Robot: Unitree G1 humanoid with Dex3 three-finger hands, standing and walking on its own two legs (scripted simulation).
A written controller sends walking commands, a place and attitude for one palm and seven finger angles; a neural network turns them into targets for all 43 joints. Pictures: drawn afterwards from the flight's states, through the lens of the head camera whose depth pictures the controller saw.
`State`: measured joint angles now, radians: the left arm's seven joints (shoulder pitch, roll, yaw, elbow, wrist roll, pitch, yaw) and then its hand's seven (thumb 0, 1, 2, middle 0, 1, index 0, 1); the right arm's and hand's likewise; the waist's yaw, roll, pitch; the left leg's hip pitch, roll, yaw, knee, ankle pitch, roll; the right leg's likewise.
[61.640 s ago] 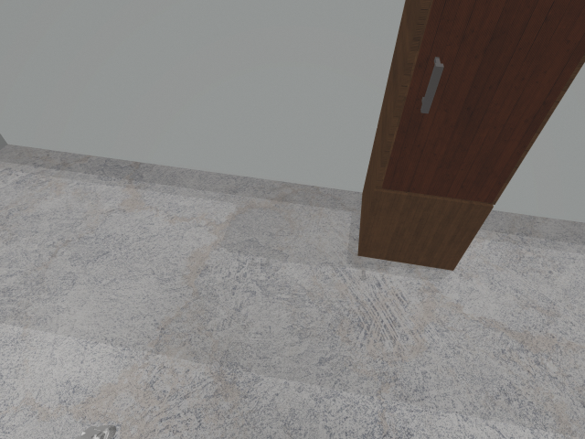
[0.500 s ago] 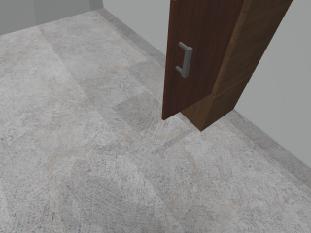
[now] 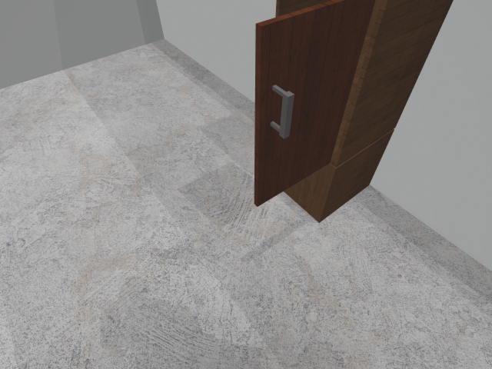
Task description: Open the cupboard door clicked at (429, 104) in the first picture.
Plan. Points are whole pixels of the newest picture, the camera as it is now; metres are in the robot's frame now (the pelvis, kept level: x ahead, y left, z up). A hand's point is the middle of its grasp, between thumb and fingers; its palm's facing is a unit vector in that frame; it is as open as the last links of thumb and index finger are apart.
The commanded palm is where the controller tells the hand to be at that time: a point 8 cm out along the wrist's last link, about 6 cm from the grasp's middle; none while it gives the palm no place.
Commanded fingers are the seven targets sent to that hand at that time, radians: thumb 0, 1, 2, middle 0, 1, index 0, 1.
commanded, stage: let the arm hang, fingers relaxed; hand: left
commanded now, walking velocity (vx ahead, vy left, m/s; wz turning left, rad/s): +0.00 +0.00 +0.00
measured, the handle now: (280, 112) +0.68 -0.05 +0.04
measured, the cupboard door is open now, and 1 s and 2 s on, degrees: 88 88 88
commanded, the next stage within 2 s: look to check the result in 0.12 s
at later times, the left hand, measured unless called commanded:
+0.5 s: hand out of the picture +0.08 +0.23 -0.15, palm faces +0.00 -0.94 -0.34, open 7.3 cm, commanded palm none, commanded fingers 0.00 0.90 0.90 -0.20 -0.30 -0.20 -0.30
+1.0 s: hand out of the picture +0.11 +0.21 -0.15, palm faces -0.01 -0.95 -0.33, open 7.3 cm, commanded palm none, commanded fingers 0.00 0.90 0.90 -0.20 -0.30 -0.20 -0.30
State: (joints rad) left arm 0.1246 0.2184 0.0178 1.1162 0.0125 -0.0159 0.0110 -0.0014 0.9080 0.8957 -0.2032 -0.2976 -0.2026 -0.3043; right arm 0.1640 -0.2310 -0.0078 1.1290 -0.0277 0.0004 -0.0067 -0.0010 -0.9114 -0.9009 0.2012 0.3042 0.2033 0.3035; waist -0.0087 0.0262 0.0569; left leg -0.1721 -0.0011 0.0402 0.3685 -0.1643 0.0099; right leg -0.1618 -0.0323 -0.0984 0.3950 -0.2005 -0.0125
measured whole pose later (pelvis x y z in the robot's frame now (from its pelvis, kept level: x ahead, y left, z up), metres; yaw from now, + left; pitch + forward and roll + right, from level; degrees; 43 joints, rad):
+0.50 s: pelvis +0.02 -0.01 +0.00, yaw +0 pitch -1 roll +0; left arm 0.12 0.30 0.02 1.15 0.01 -0.02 0.01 0.00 0.91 0.90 -0.20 -0.30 -0.20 -0.30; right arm 0.12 -0.31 -0.01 1.14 -0.02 0.00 -0.01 0.00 -0.91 -0.90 0.20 0.30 0.20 0.30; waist 0.00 0.03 0.08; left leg -0.13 0.01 0.03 0.30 -0.16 -0.01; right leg -0.11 -0.01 -0.11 0.33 -0.19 -0.03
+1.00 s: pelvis +0.04 -0.02 +0.00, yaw +0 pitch -1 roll +0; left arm 0.10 0.29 0.01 1.13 0.01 -0.03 0.01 0.00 0.91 0.90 -0.21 -0.30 -0.20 -0.30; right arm 0.11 -0.31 0.00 1.13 -0.02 0.00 -0.01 0.00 -0.91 -0.90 0.20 0.30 0.20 0.30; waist -0.01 0.03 0.06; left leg -0.09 0.03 0.03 0.28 -0.17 -0.02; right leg -0.08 0.00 -0.10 0.30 -0.21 -0.03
